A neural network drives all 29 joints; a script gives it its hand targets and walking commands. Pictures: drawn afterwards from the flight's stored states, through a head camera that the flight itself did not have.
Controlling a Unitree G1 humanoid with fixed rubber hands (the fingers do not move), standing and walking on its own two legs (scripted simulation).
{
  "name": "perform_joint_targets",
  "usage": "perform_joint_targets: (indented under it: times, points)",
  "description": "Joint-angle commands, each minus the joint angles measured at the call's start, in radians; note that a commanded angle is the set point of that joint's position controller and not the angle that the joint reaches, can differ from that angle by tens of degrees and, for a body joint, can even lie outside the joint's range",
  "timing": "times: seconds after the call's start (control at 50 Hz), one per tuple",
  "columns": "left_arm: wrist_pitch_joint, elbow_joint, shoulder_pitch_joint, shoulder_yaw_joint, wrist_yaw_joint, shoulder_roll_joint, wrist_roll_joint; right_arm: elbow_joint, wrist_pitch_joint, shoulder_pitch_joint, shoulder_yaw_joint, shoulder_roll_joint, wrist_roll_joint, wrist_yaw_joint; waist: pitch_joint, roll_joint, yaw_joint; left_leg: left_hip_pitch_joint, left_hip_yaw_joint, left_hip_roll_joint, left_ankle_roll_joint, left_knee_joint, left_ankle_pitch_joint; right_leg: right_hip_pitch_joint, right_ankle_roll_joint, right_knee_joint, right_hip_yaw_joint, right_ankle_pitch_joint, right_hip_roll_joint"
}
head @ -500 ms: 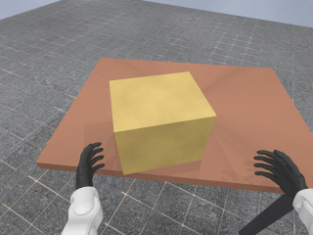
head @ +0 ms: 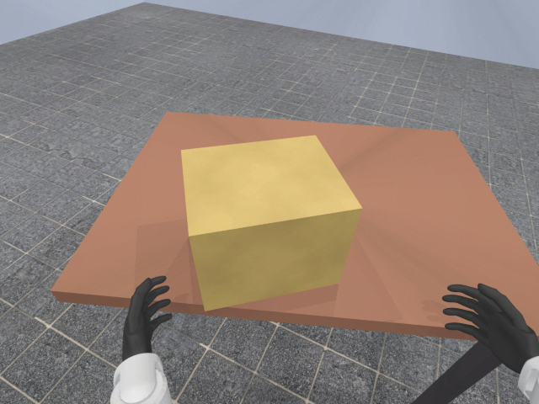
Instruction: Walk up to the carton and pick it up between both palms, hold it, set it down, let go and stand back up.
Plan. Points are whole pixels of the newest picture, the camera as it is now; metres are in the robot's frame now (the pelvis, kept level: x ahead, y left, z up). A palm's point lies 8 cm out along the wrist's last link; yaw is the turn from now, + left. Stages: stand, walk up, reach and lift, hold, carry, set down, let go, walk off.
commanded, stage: set down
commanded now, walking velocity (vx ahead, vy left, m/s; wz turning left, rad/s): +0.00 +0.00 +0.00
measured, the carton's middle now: (262, 219) +0.43 +0.06 +0.04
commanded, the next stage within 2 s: let go in 1.82 s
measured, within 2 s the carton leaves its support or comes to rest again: neither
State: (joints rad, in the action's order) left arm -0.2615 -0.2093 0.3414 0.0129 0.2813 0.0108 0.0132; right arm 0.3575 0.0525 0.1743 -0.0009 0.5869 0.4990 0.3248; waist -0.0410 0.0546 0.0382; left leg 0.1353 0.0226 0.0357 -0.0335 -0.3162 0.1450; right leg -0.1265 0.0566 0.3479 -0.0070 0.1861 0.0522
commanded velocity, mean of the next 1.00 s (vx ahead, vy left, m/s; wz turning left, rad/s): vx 0.00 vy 0.00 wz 0.00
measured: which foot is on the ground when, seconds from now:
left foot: down 0.00-1.00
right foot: down 0.00-1.00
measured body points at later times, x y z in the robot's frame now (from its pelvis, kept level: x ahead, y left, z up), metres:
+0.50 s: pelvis +0.01 +0.01 +0.00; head +0.00 +0.03 +0.45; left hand +0.19 +0.21 +0.00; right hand +0.21 -0.28 +0.02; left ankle +0.02 +0.14 -0.75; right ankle +0.00 -0.08 -0.75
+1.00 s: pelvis +0.01 +0.02 +0.00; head +0.00 +0.04 +0.45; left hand +0.19 +0.23 -0.03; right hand +0.20 -0.25 -0.01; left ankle +0.02 +0.14 -0.75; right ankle +0.00 -0.08 -0.75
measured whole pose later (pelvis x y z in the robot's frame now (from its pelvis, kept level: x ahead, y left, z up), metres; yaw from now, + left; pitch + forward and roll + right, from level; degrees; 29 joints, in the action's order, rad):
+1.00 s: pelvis +0.01 +0.02 +0.00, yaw -1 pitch -1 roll +0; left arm -0.15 0.09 0.36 0.00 0.17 -0.09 -0.01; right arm 0.41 0.10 0.28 0.01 0.42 0.29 0.25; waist -0.01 0.06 0.04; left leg 0.13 0.03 0.02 -0.01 -0.30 0.15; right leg -0.12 0.03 0.31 -0.03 0.17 0.04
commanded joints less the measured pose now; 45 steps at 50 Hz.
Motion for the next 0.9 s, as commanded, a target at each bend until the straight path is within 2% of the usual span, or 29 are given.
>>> perform_joint_targets:
  times: [0.0,0.06,0.08,0.1,0.14,0.16,0.2,0.24,0.26,0.28,0.3,0.32,0.34,0.38,0.4,0.44,0.48,0.56,0.58,0.6,0.62,0.66,0.68,0.7,0.72,0.76,0.78,0.84,0.88]
  points:
    - [0.069,-0.228,-0.074,-0.019,0.001,-0.025,0.008,-0.174,0.065,-0.101,0.126,0.259,0.011,-0.006,-0.065,0.015,-0.01,-0.124,-0.023,-0.019,0.015,-0.003,-0.136,-0.105,0.033,-0.1,-0.081,-0.051,-0.056]
    - [0.077,-0.172,-0.009,-0.01,-0.013,-0.024,0.02,-0.189,0.072,-0.019,0.099,0.225,-0.006,-0.017,0.003,0.054,-0.016,-0.11,-0.009,-0.034,0.018,0.003,-0.129,-0.083,0.021,-0.112,-0.102,-0.104,-0.071]
    - [0.089,-0.282,-0.024,-0.021,0.003,-0.019,0.002,-0.256,0.086,-0.054,0.139,0.279,0.007,-0.006,-0.084,0.011,-0.005,-0.134,-0.015,-0.018,0.004,0.003,-0.172,-0.097,0.028,-0.084,-0.058,-0.116,-0.044]
    - [0.083,-0.136,0.011,-0.011,-0.027,-0.021,0.001,-0.168,0.075,-0.004,0.114,0.235,-0.029,-0.024,-0.015,0.112,-0.03,-0.126,-0.009,-0.03,0.028,0.002,-0.142,-0.098,0.022,-0.102,-0.084,-0.132,-0.048]
    - [0.096,-0.178,0.015,0.0,-0.02,-0.041,0.002,-0.242,0.095,-0.012,0.112,0.249,-0.018,-0.022,-0.086,0.085,0.004,-0.132,-0.009,-0.025,0.028,0.0,-0.182,-0.068,0.022,-0.097,-0.084,-0.142,-0.05]
    - [0.106,-0.174,0.005,0.025,-0.025,-0.065,-0.003,-0.28,0.103,-0.013,0.111,0.23,-0.033,-0.032,-0.076,0.138,0.012,-0.097,-0.004,-0.029,0.035,-0.007,-0.171,-0.044,0.013,-0.092,-0.092,-0.161,-0.056]
    - [0.116,-0.193,0.028,0.011,-0.017,-0.03,0.013,-0.234,0.102,-0.001,0.102,0.252,-0.026,-0.021,-0.064,0.078,0.017,-0.157,-0.004,-0.022,0.018,0.001,-0.216,-0.092,0.03,-0.083,-0.058,-0.178,-0.029]
    - [0.117,-0.128,0.038,-0.008,-0.032,-0.03,0.007,-0.202,0.101,0.026,0.106,0.228,-0.035,-0.028,-0.026,0.084,-0.009,-0.125,-0.01,-0.029,0.021,-0.006,-0.153,-0.079,0.033,-0.093,-0.082,-0.158,-0.053]
    - [0.13,-0.206,0.027,0.004,-0.018,-0.045,0.008,-0.239,0.106,0.022,0.116,0.236,-0.027,-0.018,-0.053,0.039,0.007,-0.127,-0.012,-0.025,0.012,0.004,-0.192,-0.078,0.036,-0.091,-0.069,-0.163,-0.047]
    - [0.118,-0.16,0.002,-0.007,-0.023,-0.046,0.03,-0.168,0.109,-0.011,0.127,0.245,-0.044,-0.019,-0.043,0.029,-0.014,-0.148,-0.015,-0.023,0.014,0.004,-0.147,-0.108,0.04,-0.102,-0.063,-0.104,-0.042]
    - [0.122,-0.158,0.0,-0.006,-0.022,-0.035,0.022,-0.171,0.104,0.013,0.126,0.232,-0.037,-0.017,-0.047,0.037,-0.005,-0.175,-0.01,-0.015,0.017,0.008,-0.134,-0.131,0.04,-0.104,-0.06,-0.091,-0.039]
    - [0.106,-0.03,0.015,-0.003,-0.045,-0.05,0.031,-0.118,0.092,0.014,0.088,0.187,-0.051,-0.032,0.028,0.053,-0.022,-0.131,-0.007,-0.031,0.022,0.003,-0.109,-0.128,0.037,-0.123,-0.089,-0.076,-0.065]
    - [0.104,-0.042,-0.005,-0.001,-0.048,-0.057,0.026,-0.101,0.079,0.032,0.077,0.173,-0.052,-0.033,-0.006,0.047,-0.017,-0.152,-0.001,-0.028,0.027,0.006,-0.12,-0.118,0.034,-0.121,-0.088,-0.094,-0.059]
    - [0.125,-0.161,0.018,-0.006,-0.031,-0.055,0.019,-0.222,0.103,0.016,0.095,0.205,-0.038,-0.021,-0.065,0.009,0.003,-0.152,-0.012,-0.023,0.015,0.01,-0.166,-0.099,0.035,-0.099,-0.06,-0.144,-0.046]
    - [0.119,-0.067,0.037,0.015,-0.053,-0.079,0.011,-0.171,0.098,0.058,0.079,0.157,-0.055,-0.033,-0.056,0.029,0.007,-0.117,0.003,-0.035,0.02,0.004,-0.163,-0.063,0.027,-0.104,-0.077,-0.18,-0.059]
    - [0.126,-0.127,0.007,0.006,-0.042,-0.078,0.021,-0.149,0.098,0.028,0.103,0.174,-0.06,-0.035,-0.042,0.002,-0.006,-0.138,-0.002,-0.03,0.014,0.007,-0.155,-0.09,0.031,-0.106,-0.075,-0.136,-0.058]
    - [0.119,-0.086,-0.026,-0.023,-0.048,-0.063,0.034,-0.114,0.086,0.026,0.107,0.13,-0.082,-0.033,-0.024,-0.014,-0.014,-0.175,-0.016,-0.023,0.015,0.004,-0.112,-0.145,0.035,-0.118,-0.057,-0.061,-0.049]
    - [0.112,-0.025,-0.04,-0.017,-0.066,-0.102,0.016,-0.118,0.074,0.025,0.116,0.1,-0.13,-0.048,-0.015,0.034,-0.032,-0.155,0.0,-0.033,0.031,0.003,-0.083,-0.13,0.025,-0.122,-0.059,-0.061,-0.061]
    - [0.109,-0.021,-0.012,-0.009,-0.067,-0.105,0.009,-0.121,0.077,0.026,0.109,0.089,-0.119,-0.047,-0.025,0.012,-0.005,-0.167,0.002,-0.03,0.027,-0.001,-0.115,-0.132,0.021,-0.122,-0.052,-0.083,-0.059]
    - [0.121,-0.077,-0.019,-0.008,-0.058,-0.104,-0.011,-0.222,0.089,-0.008,0.103,0.111,-0.114,-0.044,-0.056,0.048,0.008,-0.13,-0.005,-0.029,0.029,0.006,-0.115,-0.121,0.014,-0.115,-0.054,-0.074,-0.053]
    - [0.122,-0.087,-0.023,-0.027,-0.058,-0.095,-0.018,-0.169,0.082,-0.004,0.124,0.134,-0.12,-0.041,-0.064,0.03,-0.011,-0.165,-0.008,-0.023,0.023,0.016,-0.111,-0.143,0.022,-0.122,-0.042,-0.05,-0.045]
    - [0.11,0.032,0.0,-0.012,-0.071,-0.105,0.002,-0.102,0.073,0.03,0.115,0.089,-0.15,-0.05,-0.015,0.014,0.002,-0.161,0.002,-0.032,0.024,0.007,-0.126,-0.138,0.027,-0.123,-0.043,-0.08,-0.053]
    - [0.107,0.084,-0.023,-0.006,-0.087,-0.116,0.013,-0.069,0.068,0.018,0.106,0.065,-0.167,-0.058,0.001,0.037,-0.016,-0.161,0.008,-0.036,0.026,0.012,-0.116,-0.146,0.027,-0.117,-0.023,-0.1,-0.039]
    - [0.111,0.009,0.003,-0.025,-0.076,-0.099,-0.017,-0.146,0.076,0.011,0.112,0.106,-0.15,-0.048,-0.038,0.032,0.0,-0.172,-0.005,-0.022,0.024,0.018,-0.142,-0.156,0.023,-0.118,-0.017,-0.104,-0.038]
    - [0.103,0.096,-0.005,-0.014,-0.094,-0.118,-0.011,-0.083,0.069,0.023,0.112,0.082,-0.17,-0.066,-0.014,0.047,-0.023,-0.148,0.0,-0.039,0.034,0.005,-0.116,-0.135,0.018,-0.128,-0.041,-0.11,-0.048]
    - [0.126,0.033,-0.013,-0.018,-0.089,-0.118,-0.034,-0.178,0.086,-0.01,0.127,0.099,-0.175,-0.064,-0.035,0.083,-0.007,-0.17,-0.003,-0.032,0.037,0.015,-0.142,-0.121,0.016,-0.12,-0.018,-0.111,-0.035]
    - [0.135,0.03,0.001,0.001,-0.091,-0.118,-0.027,-0.149,0.089,0.055,0.11,0.076,-0.169,-0.067,-0.068,0.082,-0.001,-0.161,0.011,-0.038,0.03,0.013,-0.188,-0.081,0.019,-0.11,-0.017,-0.205,-0.032]
    - [0.14,0.097,-0.008,0.0,-0.11,-0.127,-0.018,-0.106,0.083,0.039,0.085,0.046,-0.183,-0.073,-0.059,0.033,-0.005,-0.158,0.008,-0.042,0.028,0.006,-0.152,-0.097,0.021,-0.115,-0.026,-0.166,-0.041]
    - [0.152,0.101,-0.059,-0.008,-0.107,-0.143,-0.034,-0.132,0.088,0.004,0.103,0.035,-0.2,-0.075,-0.023,0.058,-0.006,-0.149,0.002,-0.036,0.038,0.013,-0.099,-0.129,0.008,-0.126,-0.036,-0.064,-0.047]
